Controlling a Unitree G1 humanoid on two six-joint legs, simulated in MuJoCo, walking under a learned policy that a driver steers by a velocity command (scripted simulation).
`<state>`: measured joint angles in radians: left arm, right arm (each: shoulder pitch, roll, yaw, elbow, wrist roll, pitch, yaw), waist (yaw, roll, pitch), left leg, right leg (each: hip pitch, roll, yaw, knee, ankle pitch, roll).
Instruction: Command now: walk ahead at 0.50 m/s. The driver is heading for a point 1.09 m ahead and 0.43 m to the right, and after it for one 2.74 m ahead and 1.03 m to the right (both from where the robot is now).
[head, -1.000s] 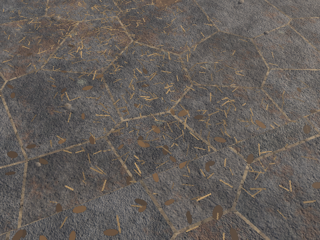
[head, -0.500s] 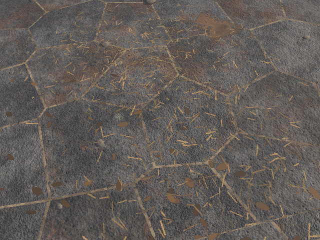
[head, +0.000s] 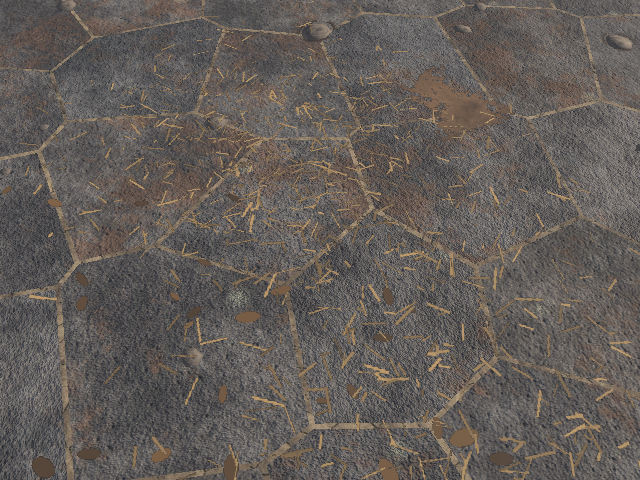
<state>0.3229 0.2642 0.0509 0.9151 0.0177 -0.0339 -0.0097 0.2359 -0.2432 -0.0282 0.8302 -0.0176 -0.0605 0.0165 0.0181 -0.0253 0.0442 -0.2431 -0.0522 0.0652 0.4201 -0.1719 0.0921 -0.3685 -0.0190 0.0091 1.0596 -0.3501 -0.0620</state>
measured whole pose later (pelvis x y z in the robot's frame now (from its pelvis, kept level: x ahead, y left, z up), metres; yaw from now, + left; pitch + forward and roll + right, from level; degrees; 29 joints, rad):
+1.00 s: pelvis +0.58 -0.11 -0.13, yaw -29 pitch +0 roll -1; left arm 0.41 0.28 0.08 0.94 0.01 -0.04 0.00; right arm 0.00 -0.23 -0.01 0.78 -0.03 -0.08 0.01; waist 0.09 0.01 0.04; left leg -0.44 0.01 -0.03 0.52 -0.11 0.01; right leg -0.06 0.14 0.17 0.54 -0.45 -0.09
